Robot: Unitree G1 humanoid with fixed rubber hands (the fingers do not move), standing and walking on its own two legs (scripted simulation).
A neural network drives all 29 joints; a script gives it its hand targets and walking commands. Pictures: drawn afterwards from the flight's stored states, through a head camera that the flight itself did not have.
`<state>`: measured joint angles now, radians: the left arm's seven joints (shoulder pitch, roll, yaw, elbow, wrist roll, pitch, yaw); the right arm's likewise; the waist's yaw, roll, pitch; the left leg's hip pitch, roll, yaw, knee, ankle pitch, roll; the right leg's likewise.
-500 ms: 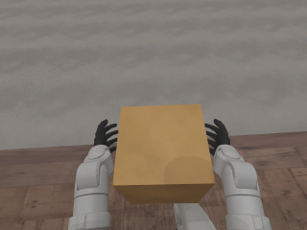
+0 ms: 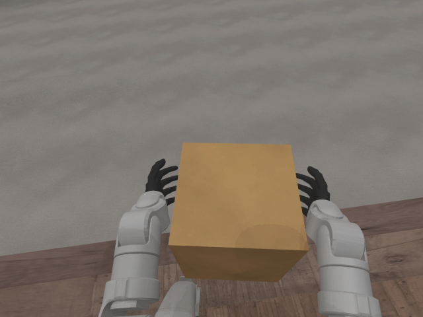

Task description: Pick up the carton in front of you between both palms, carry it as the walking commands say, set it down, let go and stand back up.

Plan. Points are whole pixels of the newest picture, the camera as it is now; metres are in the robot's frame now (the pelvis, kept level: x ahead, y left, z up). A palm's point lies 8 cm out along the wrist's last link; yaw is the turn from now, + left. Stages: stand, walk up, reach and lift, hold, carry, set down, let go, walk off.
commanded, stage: carry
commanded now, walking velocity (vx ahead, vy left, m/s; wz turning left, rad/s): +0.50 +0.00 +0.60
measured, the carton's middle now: (233, 217) +0.31 +0.00 -0.02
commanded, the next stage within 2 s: none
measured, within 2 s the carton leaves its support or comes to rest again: neither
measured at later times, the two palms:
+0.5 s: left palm (166, 151) +0.61 +0.21 -0.13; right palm (257, 133) +0.67 -0.08 -0.12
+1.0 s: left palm (173, 127) +0.92 +0.27 -0.32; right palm (237, 118) +0.99 -0.03 -0.33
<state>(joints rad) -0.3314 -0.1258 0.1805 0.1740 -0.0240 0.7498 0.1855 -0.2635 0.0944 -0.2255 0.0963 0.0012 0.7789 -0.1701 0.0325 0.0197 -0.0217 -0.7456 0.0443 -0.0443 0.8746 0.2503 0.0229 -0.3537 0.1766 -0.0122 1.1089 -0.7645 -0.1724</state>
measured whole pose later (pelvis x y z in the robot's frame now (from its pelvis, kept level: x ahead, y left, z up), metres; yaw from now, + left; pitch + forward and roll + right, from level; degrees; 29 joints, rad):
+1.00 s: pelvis +0.66 +0.05 -0.40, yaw +13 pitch -1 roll -2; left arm -0.28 -0.09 0.16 0.10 -0.05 0.76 0.20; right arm -0.27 0.10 -0.18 0.09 0.00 0.76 -0.18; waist 0.01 0.05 -0.07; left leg -0.51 0.02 0.08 0.63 0.40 0.09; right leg -0.24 0.03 -0.08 1.41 -0.80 -0.06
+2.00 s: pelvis +1.34 +0.25 -0.62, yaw +12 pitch +4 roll +0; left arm -0.26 -0.07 0.14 -0.02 -0.02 0.79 0.17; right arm -0.26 0.13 -0.15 -0.02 0.00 0.78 -0.17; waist -0.01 -0.02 -0.03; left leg -0.47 0.01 0.17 0.52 -0.12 0.09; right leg -0.27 0.01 -0.04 1.02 -0.47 0.00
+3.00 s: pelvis +1.93 +0.38 -0.62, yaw +13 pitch +3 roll +0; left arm 0.04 -0.13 0.03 -0.56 0.04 1.21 0.13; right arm 0.05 0.13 -0.03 -0.57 -0.03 1.22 -0.14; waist 0.01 -0.01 -0.14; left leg -0.47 0.07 0.21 0.45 -0.06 0.03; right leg 0.09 -0.05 -0.17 0.33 -0.45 0.03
